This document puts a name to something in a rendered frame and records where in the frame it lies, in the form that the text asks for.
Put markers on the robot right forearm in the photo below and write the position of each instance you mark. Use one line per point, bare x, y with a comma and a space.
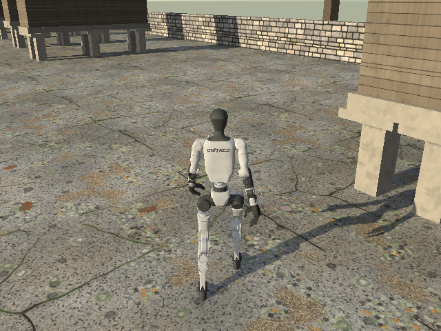
249, 188

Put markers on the robot left thigh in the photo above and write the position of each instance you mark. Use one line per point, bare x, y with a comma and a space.
203, 213

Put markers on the right robot upper arm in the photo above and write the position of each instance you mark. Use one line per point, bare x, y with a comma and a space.
241, 146

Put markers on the robot right shin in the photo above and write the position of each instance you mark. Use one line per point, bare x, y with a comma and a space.
236, 240

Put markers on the left robot hand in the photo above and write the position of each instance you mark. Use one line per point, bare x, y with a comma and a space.
191, 189

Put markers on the right robot hand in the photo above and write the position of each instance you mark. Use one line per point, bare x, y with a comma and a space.
256, 212

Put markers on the left robot upper arm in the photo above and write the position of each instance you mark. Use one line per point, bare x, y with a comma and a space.
195, 156

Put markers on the robot left forearm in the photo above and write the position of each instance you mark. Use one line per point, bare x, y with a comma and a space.
191, 178

